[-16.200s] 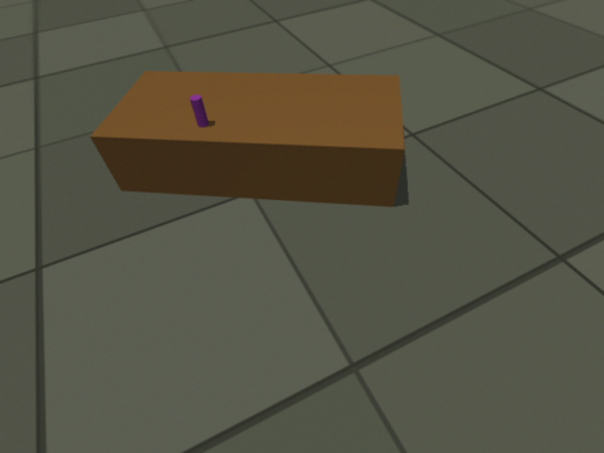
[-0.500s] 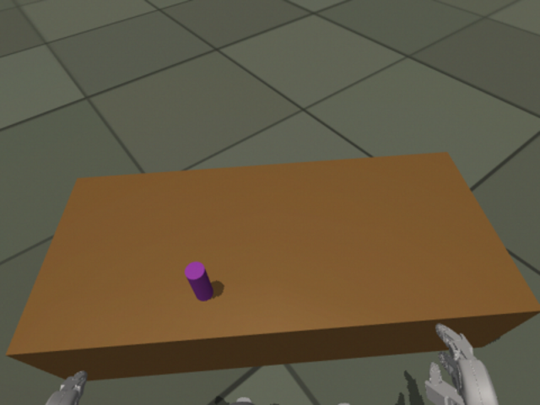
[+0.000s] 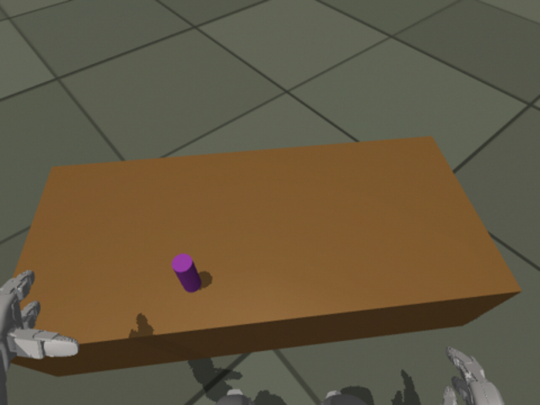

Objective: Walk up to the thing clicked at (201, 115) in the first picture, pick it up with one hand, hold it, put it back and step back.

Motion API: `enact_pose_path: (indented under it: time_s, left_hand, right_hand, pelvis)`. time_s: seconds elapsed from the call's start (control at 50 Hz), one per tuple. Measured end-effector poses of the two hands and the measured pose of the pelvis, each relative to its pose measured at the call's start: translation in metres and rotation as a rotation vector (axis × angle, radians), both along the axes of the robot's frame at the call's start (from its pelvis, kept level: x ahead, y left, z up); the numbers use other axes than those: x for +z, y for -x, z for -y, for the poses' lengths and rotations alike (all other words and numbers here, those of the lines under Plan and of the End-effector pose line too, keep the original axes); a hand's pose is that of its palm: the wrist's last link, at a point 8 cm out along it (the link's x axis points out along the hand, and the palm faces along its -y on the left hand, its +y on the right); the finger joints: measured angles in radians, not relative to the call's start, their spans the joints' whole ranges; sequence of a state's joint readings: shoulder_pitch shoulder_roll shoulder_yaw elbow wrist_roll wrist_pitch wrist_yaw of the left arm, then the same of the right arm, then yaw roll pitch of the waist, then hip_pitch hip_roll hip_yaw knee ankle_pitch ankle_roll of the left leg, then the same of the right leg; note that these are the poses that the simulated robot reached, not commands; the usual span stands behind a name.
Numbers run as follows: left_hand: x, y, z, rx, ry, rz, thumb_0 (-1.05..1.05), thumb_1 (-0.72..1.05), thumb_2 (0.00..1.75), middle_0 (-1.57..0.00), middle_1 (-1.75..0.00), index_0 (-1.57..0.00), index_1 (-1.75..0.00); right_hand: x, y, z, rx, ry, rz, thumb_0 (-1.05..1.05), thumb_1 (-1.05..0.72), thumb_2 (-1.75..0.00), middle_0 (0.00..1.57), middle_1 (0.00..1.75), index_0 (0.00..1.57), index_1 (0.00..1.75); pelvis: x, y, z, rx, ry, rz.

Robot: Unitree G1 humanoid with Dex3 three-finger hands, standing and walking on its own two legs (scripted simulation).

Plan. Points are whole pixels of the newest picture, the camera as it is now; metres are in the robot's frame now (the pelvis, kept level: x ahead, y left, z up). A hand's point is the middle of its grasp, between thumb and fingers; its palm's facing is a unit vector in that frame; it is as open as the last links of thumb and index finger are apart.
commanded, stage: go down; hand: left
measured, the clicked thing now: (187, 273) +0.47 +0.21 -0.32
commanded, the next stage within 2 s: none
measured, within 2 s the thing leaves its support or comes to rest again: neither
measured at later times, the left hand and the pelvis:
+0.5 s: hand (39, 290) +0.32 +0.36 -0.02, palm faces +0.17 -0.97 -0.17, open 17.3 cm; pelvis -0.02 +0.00 -0.01, yaw -1 degrees
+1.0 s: hand (35, 278) +0.35 +0.38 -0.02, palm faces +0.17 -0.98 -0.13, open 17.5 cm; pelvis -0.01 +0.01 -0.02, yaw -1 degrees
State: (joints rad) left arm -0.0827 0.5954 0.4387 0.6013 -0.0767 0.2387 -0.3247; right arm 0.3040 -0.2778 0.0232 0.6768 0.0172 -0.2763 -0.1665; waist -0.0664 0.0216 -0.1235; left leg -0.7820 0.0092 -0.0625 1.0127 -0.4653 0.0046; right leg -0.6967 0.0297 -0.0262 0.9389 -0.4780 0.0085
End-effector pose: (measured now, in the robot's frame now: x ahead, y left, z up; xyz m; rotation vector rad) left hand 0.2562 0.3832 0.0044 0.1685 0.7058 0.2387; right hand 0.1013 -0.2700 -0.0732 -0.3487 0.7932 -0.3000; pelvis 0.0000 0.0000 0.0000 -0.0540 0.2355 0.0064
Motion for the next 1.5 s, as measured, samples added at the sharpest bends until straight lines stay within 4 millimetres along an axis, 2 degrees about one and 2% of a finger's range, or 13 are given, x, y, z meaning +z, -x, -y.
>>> enact_pose_path:
  time_s: [0.08,0.2,0.26,0.32,0.4,0.5,0.62,0.78,0.98,1.18,1.5]
  left_hand:
    - [-0.004,-0.004,-0.003,-0.033,0.021,0.018,0.0,-0.53,0.05,-0.08,-0.01,-0.05,-0.03]
    - [-0.021,0.006,-0.003,-0.039,0.042,0.008,-0.01,-0.57,0.04,-0.08,-0.01,-0.05,-0.03]
    - [-0.023,0.007,-0.004,-0.033,0.036,0.037,-0.01,-0.57,0.05,-0.08,-0.01,-0.05,-0.03]
    - [-0.016,-0.001,-0.01,-0.026,0.02,0.109,-0.01,-0.56,0.06,-0.08,-0.01,-0.05,-0.03]
    - [-0.005,-0.021,-0.023,-0.012,0.013,0.196,-0.01,-0.52,0.07,-0.07,-0.01,-0.04,-0.03]
    - [-0.001,-0.041,-0.029,-0.036,0.031,0.207,-0.01,-0.49,0.07,-0.06,-0.01,-0.04,-0.02]
    - [-0.009,-0.05,-0.032,-0.036,0.064,0.212,-0.01,-0.51,0.05,-0.07,-0.01,-0.05,-0.02]
    - [-0.013,-0.055,-0.04,-0.037,0.052,0.247,-0.01,-0.51,0.06,-0.07,-0.01,-0.05,-0.03]
    - [-0.008,-0.062,-0.045,-0.04,0.056,0.275,-0.01,-0.55,0.06,-0.07,-0.01,-0.05,-0.03]
    - [-0.013,-0.067,-0.053,-0.032,0.066,0.307,-0.01,-0.54,0.06,-0.07,-0.01,-0.05,-0.03]
    - [-0.015,-0.088,-0.062,-0.047,0.073,0.369,-0.01,-0.51,0.07,-0.06,-0.01,-0.04,-0.03]
  right_hand:
    - [-0.006,0.014,0.004,-0.013,0.0,-0.055,0.01,-0.87,-0.9,0.21,0.3,0.2,0.3]
    - [-0.014,0.027,0.001,-0.011,-0.012,-0.122,0.01,-0.88,-0.9,0.21,0.3,0.2,0.3]
    - [-0.016,0.029,-0.001,0.004,-0.012,-0.144,0.01,-0.87,-0.9,0.21,0.3,0.2,0.3]
    - [-0.016,0.029,-0.003,0.025,-0.003,-0.153,0.01,-0.87,-0.9,0.21,0.3,0.2,0.3]
    - [-0.014,0.026,-0.001,0.043,0.016,-0.145,0.01,-0.87,-0.9,0.21,0.3,0.2,0.3]
    - [-0.014,0.03,0.004,0.044,0.038,-0.151,0.01,-0.86,-0.89,0.21,0.3,0.2,0.3]
    - [-0.02,0.045,0.006,0.034,0.041,-0.221,0.01,-0.86,-0.89,0.21,0.3,0.2,0.3]
    - [-0.027,0.061,-0.001,0.016,0.031,-0.31,0.01,-0.87,-0.89,0.21,0.3,0.2,0.3]
    - [-0.025,0.052,-0.007,0.013,0.034,-0.293,0.01,-0.88,-0.9,0.21,0.3,0.2,0.3]
    - [-0.027,0.044,-0.01,0.043,0.047,-0.291,0.01,-0.88,-0.9,0.21,0.3,0.2,0.3]
    - [-0.04,0.057,-0.012,0.051,0.054,-0.36,0.01,-0.88,-0.9,0.21,0.3,0.2,0.3]
  pelvis:
    - [-0.002,0.0,-0.002,-0.009,-0.002,-0.014]
    - [-0.005,0.002,-0.003,-0.015,-0.004,-0.025]
    - [-0.006,0.006,-0.002,-0.013,-0.005,-0.023]
    - [-0.007,0.011,0.0,-0.008,-0.004,-0.021]
    - [-0.009,0.017,0.002,-0.005,-0.001,-0.031]
    - [-0.012,0.021,0.0,-0.01,0.006,-0.056]
    - [-0.016,0.019,-0.004,-0.02,0.009,-0.089]
    - [-0.018,0.015,-0.006,-0.02,0.013,-0.105]
    - [-0.017,0.012,-0.011,-0.019,0.021,-0.107]
    - [-0.022,0.015,-0.014,-0.017,0.027,-0.121]
    - [-0.034,0.017,-0.016,-0.017,0.038,-0.169]
